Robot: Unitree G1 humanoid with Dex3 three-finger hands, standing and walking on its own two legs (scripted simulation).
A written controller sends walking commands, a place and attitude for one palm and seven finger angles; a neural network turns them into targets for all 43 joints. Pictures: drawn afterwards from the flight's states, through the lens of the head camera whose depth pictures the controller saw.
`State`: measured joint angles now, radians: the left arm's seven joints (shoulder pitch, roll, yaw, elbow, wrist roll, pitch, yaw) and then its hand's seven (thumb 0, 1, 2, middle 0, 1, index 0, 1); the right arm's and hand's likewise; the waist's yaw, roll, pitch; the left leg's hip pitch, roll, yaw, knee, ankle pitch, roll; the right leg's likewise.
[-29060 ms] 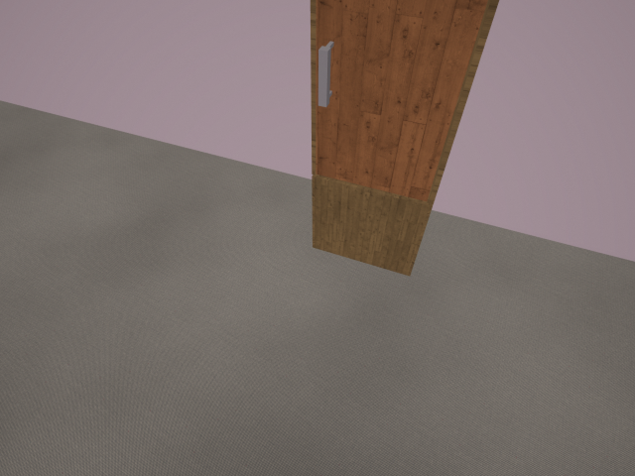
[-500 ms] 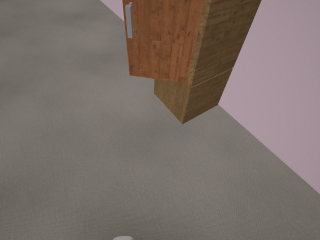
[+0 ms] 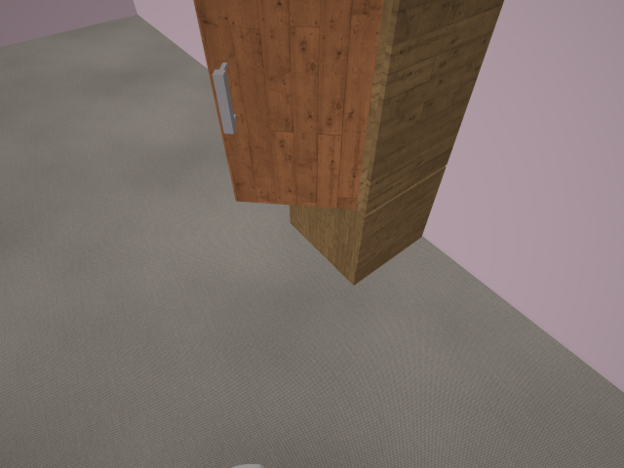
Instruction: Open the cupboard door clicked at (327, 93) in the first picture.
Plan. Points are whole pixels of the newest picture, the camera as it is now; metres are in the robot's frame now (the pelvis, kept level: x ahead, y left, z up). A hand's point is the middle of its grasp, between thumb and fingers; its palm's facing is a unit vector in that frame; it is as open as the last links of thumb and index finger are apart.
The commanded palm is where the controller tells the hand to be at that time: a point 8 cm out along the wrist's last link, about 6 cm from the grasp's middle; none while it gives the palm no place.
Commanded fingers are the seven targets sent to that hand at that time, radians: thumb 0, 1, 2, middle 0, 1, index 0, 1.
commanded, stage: take the last steps up to it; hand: left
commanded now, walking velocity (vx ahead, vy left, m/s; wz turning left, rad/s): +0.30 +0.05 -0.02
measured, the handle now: (227, 98) +0.86 +0.23 +0.02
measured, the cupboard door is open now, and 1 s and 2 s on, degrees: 46 46 46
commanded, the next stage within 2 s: come to a stop and stand still in 0.50 s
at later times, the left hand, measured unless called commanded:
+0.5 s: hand (181, 387) +0.27 +0.23 -0.16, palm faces -0.03 -0.99 -0.17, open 7.4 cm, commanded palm none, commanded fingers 0.00 0.90 0.90 -0.20 -0.30 -0.20 -0.30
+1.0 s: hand (190, 341) +0.35 +0.24 -0.17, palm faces +0.00 -0.97 -0.24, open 7.3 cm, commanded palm none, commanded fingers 0.00 0.90 0.90 -0.20 -0.30 -0.20 -0.30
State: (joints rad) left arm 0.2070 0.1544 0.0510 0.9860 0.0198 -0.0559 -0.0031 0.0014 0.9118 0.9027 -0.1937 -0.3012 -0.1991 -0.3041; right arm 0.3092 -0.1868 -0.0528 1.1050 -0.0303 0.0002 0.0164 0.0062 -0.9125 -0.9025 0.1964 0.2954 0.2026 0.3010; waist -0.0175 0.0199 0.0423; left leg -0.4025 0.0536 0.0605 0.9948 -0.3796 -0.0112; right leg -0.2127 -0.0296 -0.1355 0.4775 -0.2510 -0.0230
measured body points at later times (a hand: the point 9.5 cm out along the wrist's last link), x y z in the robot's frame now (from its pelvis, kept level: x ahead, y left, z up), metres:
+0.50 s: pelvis +0.18 +0.06 +0.01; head +0.20 +0.06 +0.45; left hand +0.27 +0.28 -0.15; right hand +0.16 -0.17 -0.15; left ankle +0.16 +0.15 -0.74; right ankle +0.24 -0.08 -0.71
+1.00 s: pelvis +0.28 +0.04 +0.00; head +0.32 +0.04 +0.44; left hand +0.35 +0.29 -0.16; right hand +0.34 -0.20 -0.15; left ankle +0.31 +0.15 -0.74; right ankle +0.24 -0.07 -0.70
